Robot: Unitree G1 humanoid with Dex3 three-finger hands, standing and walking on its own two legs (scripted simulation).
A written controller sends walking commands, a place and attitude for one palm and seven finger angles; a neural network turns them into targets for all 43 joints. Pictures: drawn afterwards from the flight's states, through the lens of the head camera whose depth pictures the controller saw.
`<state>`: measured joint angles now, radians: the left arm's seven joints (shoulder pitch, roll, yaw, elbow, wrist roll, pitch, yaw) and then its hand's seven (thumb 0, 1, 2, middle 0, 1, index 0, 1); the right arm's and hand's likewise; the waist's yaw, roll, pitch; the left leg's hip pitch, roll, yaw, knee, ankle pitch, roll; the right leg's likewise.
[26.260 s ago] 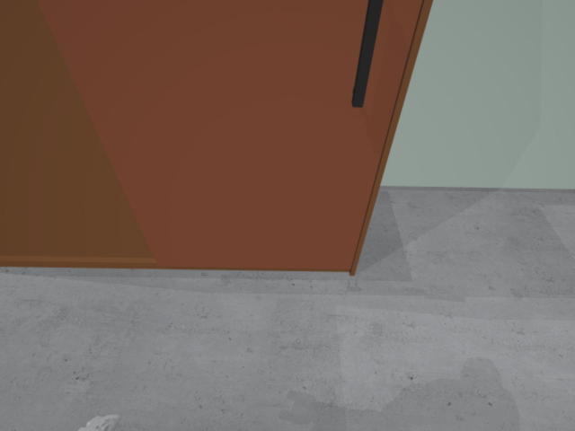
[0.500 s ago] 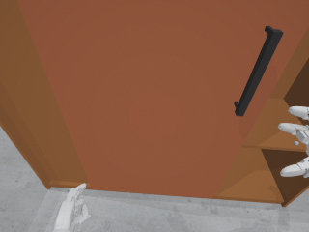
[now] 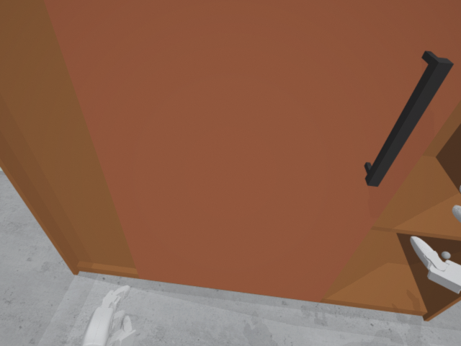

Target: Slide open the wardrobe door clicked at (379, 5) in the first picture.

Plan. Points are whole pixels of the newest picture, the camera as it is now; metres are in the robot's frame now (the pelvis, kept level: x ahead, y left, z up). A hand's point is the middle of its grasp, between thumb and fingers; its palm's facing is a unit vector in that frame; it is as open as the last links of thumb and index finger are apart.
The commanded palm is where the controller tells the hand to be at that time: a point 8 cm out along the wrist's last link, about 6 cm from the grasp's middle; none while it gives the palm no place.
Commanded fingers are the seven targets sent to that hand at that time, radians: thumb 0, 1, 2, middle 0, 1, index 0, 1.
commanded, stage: draw the hand back to the body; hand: right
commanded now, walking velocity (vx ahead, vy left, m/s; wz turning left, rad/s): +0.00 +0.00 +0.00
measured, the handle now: (397, 126) +0.48 -0.32 +0.19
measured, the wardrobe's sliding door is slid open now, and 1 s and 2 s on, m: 0.47 0.47 0.47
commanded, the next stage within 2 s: step back with the hand held close in 0.54 s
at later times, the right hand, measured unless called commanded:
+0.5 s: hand (422, 262) +0.20 -0.24 +0.16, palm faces +0.46 +0.81 -0.38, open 7.5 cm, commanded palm +0.15 -0.28 +0.17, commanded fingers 0.00 -0.90 -0.90 0.20 0.30 0.20 0.30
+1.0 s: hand (445, 274) +0.18 -0.26 +0.16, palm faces +0.35 +0.81 -0.47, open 7.5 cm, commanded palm +0.13 -0.31 +0.17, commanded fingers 0.00 -0.90 -0.90 0.20 0.30 0.20 0.30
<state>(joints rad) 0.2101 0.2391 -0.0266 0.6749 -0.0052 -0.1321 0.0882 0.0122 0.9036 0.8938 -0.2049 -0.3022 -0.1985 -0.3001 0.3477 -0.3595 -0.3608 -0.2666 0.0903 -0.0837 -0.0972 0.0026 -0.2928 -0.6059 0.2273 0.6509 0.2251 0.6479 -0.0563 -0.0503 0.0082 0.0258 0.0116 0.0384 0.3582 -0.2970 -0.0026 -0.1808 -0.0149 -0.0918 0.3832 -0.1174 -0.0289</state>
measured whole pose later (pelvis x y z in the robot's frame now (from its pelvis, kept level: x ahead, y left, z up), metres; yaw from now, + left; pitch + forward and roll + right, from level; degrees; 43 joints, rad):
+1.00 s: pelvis -0.01 -0.01 -0.01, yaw +0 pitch -1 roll +2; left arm 0.18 0.25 0.00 0.54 -0.02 0.05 0.10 0.01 0.91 0.89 -0.20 -0.30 -0.20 -0.30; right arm 0.56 -0.43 -0.38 -0.48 0.08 -0.13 -0.09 0.02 -0.89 -0.89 0.21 0.30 0.21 0.30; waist -0.01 -0.04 0.00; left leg -0.11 0.00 0.04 0.43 -0.30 -0.02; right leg -0.32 -0.04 -0.09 0.47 -0.13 -0.04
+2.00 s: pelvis -0.26 -0.17 +0.01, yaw -2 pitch -3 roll +6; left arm 0.29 0.14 0.00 0.61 0.01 -0.11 0.02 0.01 0.90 0.89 -0.21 -0.30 -0.20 -0.30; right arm 0.57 -0.45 -0.39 -0.62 0.06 -0.12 -0.12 0.02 -0.89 -0.90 0.21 0.30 0.20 0.30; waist 0.02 0.00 0.00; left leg -0.20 -0.14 0.14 0.71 -0.54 0.07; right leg -0.36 -0.01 -0.08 0.34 -0.23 0.09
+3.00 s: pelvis -0.34 -0.28 -0.01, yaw +0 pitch +0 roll +1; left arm 0.24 0.18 -0.01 0.63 0.00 -0.13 0.05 0.01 0.91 0.89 -0.20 -0.30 -0.20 -0.30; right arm 0.56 -0.44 -0.46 -0.51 0.05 -0.23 -0.14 0.02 -0.89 -0.90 0.21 0.30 0.21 0.30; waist 0.02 -0.01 0.01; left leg -0.16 -0.03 0.04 0.51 -0.34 0.02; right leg -0.34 -0.05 -0.07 0.57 -0.23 -0.01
